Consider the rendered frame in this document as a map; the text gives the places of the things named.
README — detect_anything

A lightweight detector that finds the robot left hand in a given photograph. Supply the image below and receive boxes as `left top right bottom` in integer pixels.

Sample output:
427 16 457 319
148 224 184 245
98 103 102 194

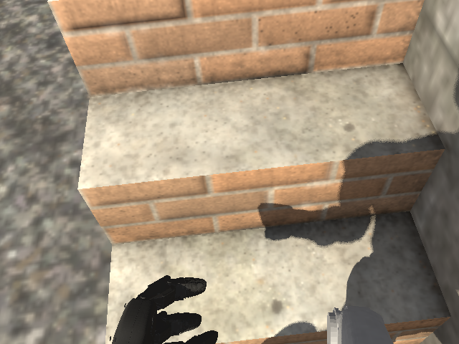
110 275 218 344

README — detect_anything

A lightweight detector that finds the right robot thigh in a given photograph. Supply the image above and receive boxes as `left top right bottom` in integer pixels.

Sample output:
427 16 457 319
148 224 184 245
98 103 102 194
327 306 394 344

